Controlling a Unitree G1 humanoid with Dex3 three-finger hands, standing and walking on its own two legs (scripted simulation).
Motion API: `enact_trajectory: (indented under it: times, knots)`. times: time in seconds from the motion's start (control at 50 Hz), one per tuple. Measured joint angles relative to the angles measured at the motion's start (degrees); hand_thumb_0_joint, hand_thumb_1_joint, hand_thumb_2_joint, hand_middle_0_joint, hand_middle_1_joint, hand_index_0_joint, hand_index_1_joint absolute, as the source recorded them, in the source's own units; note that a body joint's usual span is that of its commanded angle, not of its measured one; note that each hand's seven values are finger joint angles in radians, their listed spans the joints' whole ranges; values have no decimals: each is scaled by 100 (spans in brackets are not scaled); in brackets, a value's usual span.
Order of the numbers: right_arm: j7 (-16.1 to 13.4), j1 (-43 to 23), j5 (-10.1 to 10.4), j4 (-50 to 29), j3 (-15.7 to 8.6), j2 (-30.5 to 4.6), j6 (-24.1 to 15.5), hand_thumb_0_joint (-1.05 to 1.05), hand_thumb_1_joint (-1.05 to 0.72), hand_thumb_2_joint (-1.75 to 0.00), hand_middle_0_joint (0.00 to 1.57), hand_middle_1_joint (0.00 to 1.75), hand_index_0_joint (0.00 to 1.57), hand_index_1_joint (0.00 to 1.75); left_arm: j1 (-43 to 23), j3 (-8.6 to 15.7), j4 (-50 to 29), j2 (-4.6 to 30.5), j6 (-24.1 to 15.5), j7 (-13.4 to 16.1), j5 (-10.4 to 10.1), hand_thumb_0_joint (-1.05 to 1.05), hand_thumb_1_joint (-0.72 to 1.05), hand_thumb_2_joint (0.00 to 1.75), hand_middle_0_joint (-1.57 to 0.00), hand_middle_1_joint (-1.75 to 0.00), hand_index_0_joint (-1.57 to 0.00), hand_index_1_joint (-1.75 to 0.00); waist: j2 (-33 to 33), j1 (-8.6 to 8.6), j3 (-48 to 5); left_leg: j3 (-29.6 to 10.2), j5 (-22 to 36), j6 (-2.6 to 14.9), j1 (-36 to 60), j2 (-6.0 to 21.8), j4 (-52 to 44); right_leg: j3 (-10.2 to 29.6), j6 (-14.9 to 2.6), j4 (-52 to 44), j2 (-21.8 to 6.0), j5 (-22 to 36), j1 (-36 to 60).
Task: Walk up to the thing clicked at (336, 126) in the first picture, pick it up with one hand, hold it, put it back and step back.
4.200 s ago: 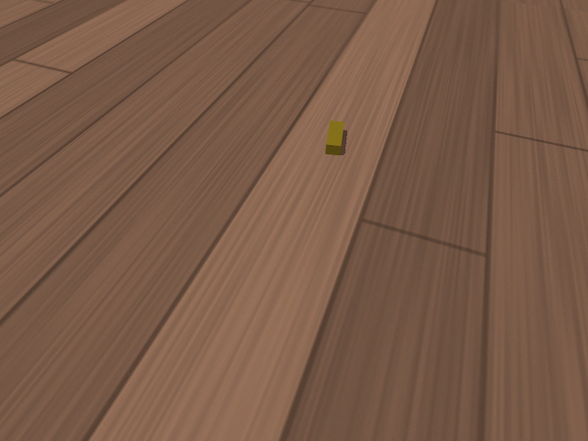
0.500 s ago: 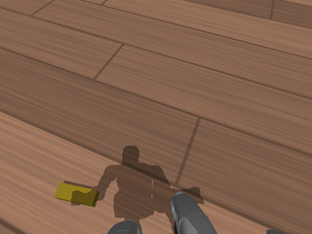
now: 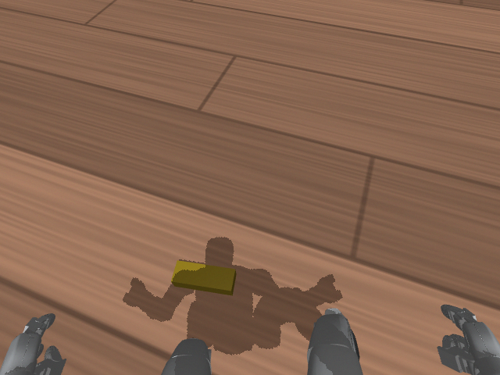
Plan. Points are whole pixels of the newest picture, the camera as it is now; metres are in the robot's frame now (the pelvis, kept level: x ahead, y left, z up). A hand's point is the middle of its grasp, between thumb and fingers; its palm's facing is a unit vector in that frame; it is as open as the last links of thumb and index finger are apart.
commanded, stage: walk up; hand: left
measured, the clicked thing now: (204, 277) +0.45 +0.19 -0.67
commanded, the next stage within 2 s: none
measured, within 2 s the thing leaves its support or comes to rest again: neither
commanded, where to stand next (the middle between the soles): +0.02 +0.01 m, yaw -8 degrees
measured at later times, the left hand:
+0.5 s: hand out of the picture -0.04 +0.33 -0.08, palm faces -0.11 -0.92 -0.39, open 7.4 cm
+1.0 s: hand out of the picture +0.05 +0.33 -0.09, palm faces -0.21 -0.91 -0.36, open 7.4 cm
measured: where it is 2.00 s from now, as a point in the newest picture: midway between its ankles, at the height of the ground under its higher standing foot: outside the picture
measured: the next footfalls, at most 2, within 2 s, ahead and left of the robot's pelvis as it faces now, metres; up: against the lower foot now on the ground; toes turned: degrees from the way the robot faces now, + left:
right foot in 0.32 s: -0.09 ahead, -0.03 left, +0.00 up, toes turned -5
left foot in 0.68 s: +0.06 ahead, +0.15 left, +0.00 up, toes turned -12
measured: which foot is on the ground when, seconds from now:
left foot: down 0.00-0.36, up 0.38-0.66, down 0.68-1.00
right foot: down 0.00-0.00, up 0.02-0.30, down 0.32-0.72, up 0.74-1.00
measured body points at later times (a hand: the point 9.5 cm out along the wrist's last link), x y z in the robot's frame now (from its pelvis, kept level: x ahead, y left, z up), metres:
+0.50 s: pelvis -0.08 +0.06 +0.06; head -0.06 +0.05 +0.51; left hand -0.03 +0.38 -0.06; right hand -0.07 -0.29 -0.05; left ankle -0.01 +0.19 -0.61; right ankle -0.13 -0.03 -0.66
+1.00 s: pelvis -0.05 +0.07 +0.06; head -0.04 +0.08 +0.51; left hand +0.06 +0.38 -0.06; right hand -0.04 -0.25 -0.05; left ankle +0.05 +0.16 -0.66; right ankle -0.06 -0.09 -0.64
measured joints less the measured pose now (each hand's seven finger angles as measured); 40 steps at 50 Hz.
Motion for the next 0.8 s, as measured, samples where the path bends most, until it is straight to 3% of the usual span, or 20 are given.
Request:
enact_trajectory:
  times: [0.02, 0.04, 0.08, 0.1, 0.16, 0.22, 0.32, 0.36, 0.38, 0.44, 0.52, 0.58, 0.66, 0.7, 0.74, 0.8]
  knots:
    - [-17, -1, -18, 53, 66, 142, -42, 0, -90, -89, 20, 30, 20, 30, -30, 84, 69, 96, 53, 37, -48, 0, 89, 90, -21, -30, -21, -30, -160, 104, 93, 184, 69, 21, 0, -71, 164, 236, -67, 378, 148, -378, -141]
    - [-14, 58, 12, 109, 171, 242, -56, 0, -91, -89, 20, 30, 20, 30, -35, 144, 170, 115, 111, 95, -72, 0, 90, 90, -21, -30, -21, -30, -101, 126, 98, 193, 114, 88, -79, 22, 333, 170, -78, 914, 503, -973, -240]
    - [-13, 242, 71, 300, 369, 465, 28, 0, -90, -89, 20, 30, 20, 30, -79, 171, 402, 106, 200, 115, -91, 1, 90, 90, -20, -30, -20, -30, 171, -59, -24, -133, 231, 247, -347, 216, 432, -455, -83, 1929, 1149, -1573, -302]
    - [-25, 314, 52, 407, 460, 631, 85, 0, -90, -89, 20, 30, 20, 30, -82, 185, 466, 140, 207, 80, -156, 1, 90, 90, -20, -30, -20, -30, 142, -112, -90, -196, 374, 308, -431, 207, 299, -699, -98, 2294, 1343, -1576, -324]
    - [-70, 401, 28, 629, 680, 975, 96, 1, -90, -89, 21, 30, 21, 30, 32, 200, 502, 141, 192, -70, -304, 1, 90, 90, -20, -30, -20, -30, -131, -64, -150, 17, 888, 375, -504, 75, -306, -1113, -148, 2654, 1708, -1373, -176]
    - [-126, 489, 65, 690, 708, 860, -110, 1, -90, -89, 21, 30, 21, 30, 184, 100, 534, -197, 238, -300, -257, 1, 90, 90, -20, -30, -20, -30, -38, 26, -142, 258, 1214, 546, -576, 4, -669, -1518, -157, 1729, 1720, -1601, 454]
    - [-349, 540, 114, 714, 564, 429, -418, 1, -89, -89, 21, 30, 21, 30, 535, 39, 536, -593, 364, -674, 53, 1, 90, 90, -20, -30, -20, -30, 72, 165, -229, 799, 1399, 681, -747, 55, -758, -1387, -281, 245, 1540, -2105, 1386]
    - [-416, 532, 131, 819, 495, 266, -468, 1, -90, -89, 21, 30, 21, 30, 554, 71, 606, -705, 327, -743, 117, 1, 90, 90, -20, -30, -20, -30, 311, 95, -141, 685, 1425, 753, -725, 223, -716, -1512, -337, -86, 1680, -1587, 1578]
    - [-442, 601, 142, 911, 471, 240, -465, 1, -90, -89, 21, 30, 21, 30, 632, 83, 595, -720, 275, -782, 135, 1, 90, 90, -20, -30, -20, -30, 353, 61, -194, 558, 1085, 822, -730, 190, -603, -1579, -358, -188, 1717, -1523, 1667]
    - [-505, 801, 142, 1284, 497, 279, -446, 1, -90, -89, 21, 30, 21, 30, 955, 116, 490, -633, 220, -855, 131, 1, 90, 90, -20, -30, -20, -30, 12, 273, -555, 502, 461, 893, -843, -225, -65, -1395, -469, -463, 1583, -1420, 1805]
    - [-463, 872, 194, 1439, 473, 77, -608, 1, -90, -89, 21, 30, 21, 30, 1237, 108, 483, -670, 172, -818, 30, 1, 90, 90, -20, -30, -20, -30, -23, 374, -655, 490, 849, 922, -942, -384, 45, -1277, -336, -1185, 1562, -1031, 2249]
    - [-415, 818, 217, 1439, 448, -13, -691, 1, -90, -89, 21, 30, 20, 30, 1377, 68, 485, -641, 164, -816, 3, 1, 90, 90, -20, -30, -20, -30, -15, 378, -651, 625, 1210, 885, -882, -361, -474, -1222, -327, -1481, 1582, -907, 2453]
    - [-344, 748, 233, 1425, 425, 36, -794, 1, -90, -89, 20, 30, 20, 30, 1349, -7, 482, -519, 232, -826, -35, 1, 90, 90, -20, -30, -20, -30, -53, 318, -624, 786, 1927, 901, -387, -364, -1730, -1268, -262, -1365, 1584, -1063, 2507]
    - [-364, 684, 200, 1426, 419, 138, -868, 1, -90, -89, 20, 30, 20, 30, 1241, -40, 514, -457, 269, -806, -90, 1, 90, 90, -20, -30, -20, -30, -213, 249, -571, 857, 2474, 987, -134, -526, -2122, -1247, -192, -935, 1451, -1340, 2387]
    - [-395, 573, 133, 1380, 475, 282, -907, 1, -90, -89, 20, 30, 20, 30, 1092, -68, 570, -488, 305, -753, -150, 1, 90, 90, -20, -30, -20, -30, -388, 232, -504, 1042, 2371, 1076, -111, -617, -2014, -996, -247, -270, 1397, -1482, 2105]
    - [-368, 460, 147, 1320, 580, 476, -899, 1, -90, -89, 20, 30, 20, 30, 970, -167, 630, -558, 330, -757, -131, 1, 90, 90, -20, -30, -20, -30, -330, 128, -526, 1122, 2280, 1168, 27, -475, -2089, -1001, -251, 637, 1480, -1715, 1606]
